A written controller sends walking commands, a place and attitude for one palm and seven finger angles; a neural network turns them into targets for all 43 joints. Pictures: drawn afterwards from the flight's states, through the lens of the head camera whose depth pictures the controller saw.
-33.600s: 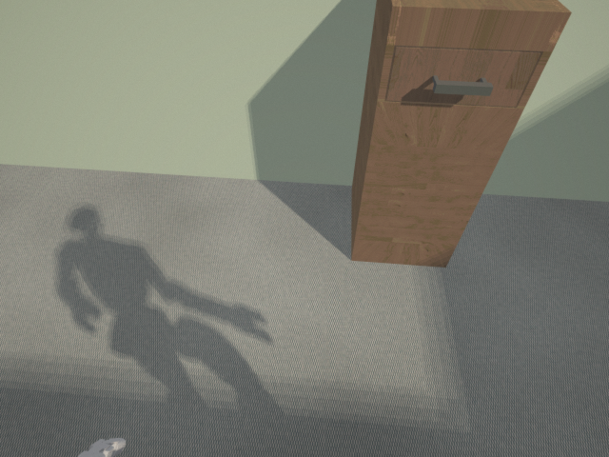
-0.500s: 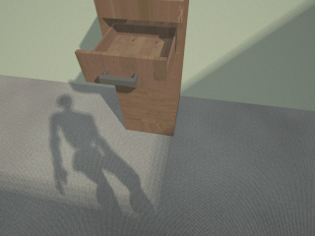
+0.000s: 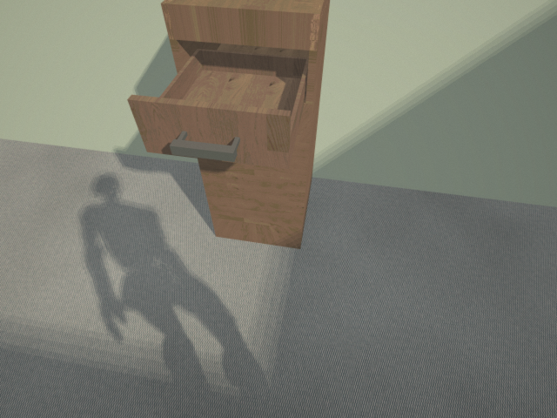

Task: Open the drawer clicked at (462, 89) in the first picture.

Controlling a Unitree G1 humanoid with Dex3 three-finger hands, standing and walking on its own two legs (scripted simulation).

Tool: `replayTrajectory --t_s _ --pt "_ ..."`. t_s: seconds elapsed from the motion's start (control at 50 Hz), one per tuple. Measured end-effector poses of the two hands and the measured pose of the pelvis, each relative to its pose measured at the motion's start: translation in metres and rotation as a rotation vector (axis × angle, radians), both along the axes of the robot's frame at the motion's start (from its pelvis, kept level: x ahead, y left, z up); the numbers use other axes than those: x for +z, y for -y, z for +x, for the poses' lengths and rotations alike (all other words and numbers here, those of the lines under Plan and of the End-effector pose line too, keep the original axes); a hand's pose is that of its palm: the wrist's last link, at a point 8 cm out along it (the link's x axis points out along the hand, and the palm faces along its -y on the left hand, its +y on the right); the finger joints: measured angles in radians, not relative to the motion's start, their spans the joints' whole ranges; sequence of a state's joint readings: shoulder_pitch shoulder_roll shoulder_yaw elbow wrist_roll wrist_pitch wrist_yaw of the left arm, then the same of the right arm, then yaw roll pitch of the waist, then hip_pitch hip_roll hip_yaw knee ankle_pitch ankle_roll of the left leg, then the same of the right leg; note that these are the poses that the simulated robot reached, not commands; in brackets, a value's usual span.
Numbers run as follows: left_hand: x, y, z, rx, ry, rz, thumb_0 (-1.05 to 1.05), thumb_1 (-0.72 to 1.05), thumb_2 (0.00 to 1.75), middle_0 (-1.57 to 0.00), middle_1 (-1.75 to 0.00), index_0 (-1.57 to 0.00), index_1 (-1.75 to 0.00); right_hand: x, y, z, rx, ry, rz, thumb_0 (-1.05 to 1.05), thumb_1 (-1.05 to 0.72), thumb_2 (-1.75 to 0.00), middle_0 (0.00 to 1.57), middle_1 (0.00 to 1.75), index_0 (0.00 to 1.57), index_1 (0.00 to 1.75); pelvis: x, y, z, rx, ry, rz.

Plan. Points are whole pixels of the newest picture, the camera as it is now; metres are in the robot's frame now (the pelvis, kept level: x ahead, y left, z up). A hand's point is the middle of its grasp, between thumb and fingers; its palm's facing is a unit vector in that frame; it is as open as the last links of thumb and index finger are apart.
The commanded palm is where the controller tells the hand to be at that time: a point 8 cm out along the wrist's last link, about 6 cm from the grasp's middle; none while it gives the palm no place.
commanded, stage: look to check the result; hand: left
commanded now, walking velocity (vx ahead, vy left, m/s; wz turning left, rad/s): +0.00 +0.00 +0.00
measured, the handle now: (206, 144) +0.62 +0.18 +0.03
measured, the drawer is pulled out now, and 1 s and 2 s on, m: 0.29 0.29 0.29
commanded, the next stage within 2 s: stand and wait in 0.52 s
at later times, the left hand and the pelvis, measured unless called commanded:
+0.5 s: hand out of the picture +0.01 +0.17 -0.17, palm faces +0.03 -0.98 -0.20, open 7.3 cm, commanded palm none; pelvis +0.02 +0.00 +0.00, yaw +0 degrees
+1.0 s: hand out of the picture +0.03 +0.17 -0.17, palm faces +0.02 -0.98 -0.22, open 7.3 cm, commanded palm none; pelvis +0.03 -0.01 +0.00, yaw +0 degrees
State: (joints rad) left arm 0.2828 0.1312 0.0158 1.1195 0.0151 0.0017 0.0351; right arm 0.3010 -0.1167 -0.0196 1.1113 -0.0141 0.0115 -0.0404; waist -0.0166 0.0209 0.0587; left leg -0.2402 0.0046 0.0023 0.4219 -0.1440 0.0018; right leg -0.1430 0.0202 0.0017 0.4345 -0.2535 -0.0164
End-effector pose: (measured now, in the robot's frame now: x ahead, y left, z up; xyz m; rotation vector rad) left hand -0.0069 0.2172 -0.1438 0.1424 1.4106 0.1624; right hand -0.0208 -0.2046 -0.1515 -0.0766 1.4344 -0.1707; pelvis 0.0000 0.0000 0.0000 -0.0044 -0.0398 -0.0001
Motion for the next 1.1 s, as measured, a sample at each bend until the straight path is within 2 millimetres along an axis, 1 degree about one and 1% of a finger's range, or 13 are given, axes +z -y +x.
replayTrajectory --t_s 0.14,0.26,0.58,0.76,0.94,1.1 --pt "0.003 -0.005 -0.005 0.006 -0.033 0.017 0.0 0.91 0.9 -0.2 -0.3 -0.2 -0.3 0.0 0.002 0.003 -0.001 -0.013 0.0 0.01 -0.91 -0.9 0.2 0.3 0.2 0.3 0.001 0.0 0.004 -0.003 -0.005 0.001" --pt "0.003 -0.004 -0.005 0.008 -0.045 0.017 0.0 0.91 0.9 -0.19 -0.3 -0.2 -0.3 0.0 0.005 0.01 0.003 -0.01 -0.006 0.01 -0.91 -0.9 0.2 0.3 0.2 0.3 0.001 0.001 0.008 -0.004 -0.007 0.002" --pt "0.001 0.004 0.019 -0.003 -0.01 -0.002 0.0 0.91 0.9 -0.2 -0.3 -0.2 -0.3 0.004 0.016 0.034 0.015 0.023 -0.033 0.01 -0.91 -0.9 0.2 0.3 0.2 0.3 0.002 0.003 0.017 -0.005 -0.008 0.003" --pt "0.003 0.001 0.029 -0.01 -0.002 0.01 0.0 0.91 0.9 -0.2 -0.3 -0.2 -0.3 0.004 0.018 0.039 0.017 0.021 -0.034 0.01 -0.91 -0.9 0.2 0.3 0.2 0.3 0.002 0.005 0.021 -0.007 -0.011 0.004" --pt "0.004 -0.002 0.034 -0.012 -0.001 0.022 0.0 0.91 0.9 -0.2 -0.3 -0.2 -0.3 0.004 0.02 0.042 0.015 0.017 -0.032 0.01 -0.91 -0.9 0.2 0.3 0.2 0.3 0.003 0.007 0.025 -0.008 -0.013 0.005" --pt "0.004 0.0 0.037 -0.013 0.001 0.02 0.0 0.91 0.9 -0.2 -0.3 -0.2 -0.3 0.004 0.023 0.047 0.018 0.019 -0.036 0.01 -0.91 -0.9 0.2 0.3 0.2 0.3 0.003 0.008 0.027 -0.007 -0.013 0.005"
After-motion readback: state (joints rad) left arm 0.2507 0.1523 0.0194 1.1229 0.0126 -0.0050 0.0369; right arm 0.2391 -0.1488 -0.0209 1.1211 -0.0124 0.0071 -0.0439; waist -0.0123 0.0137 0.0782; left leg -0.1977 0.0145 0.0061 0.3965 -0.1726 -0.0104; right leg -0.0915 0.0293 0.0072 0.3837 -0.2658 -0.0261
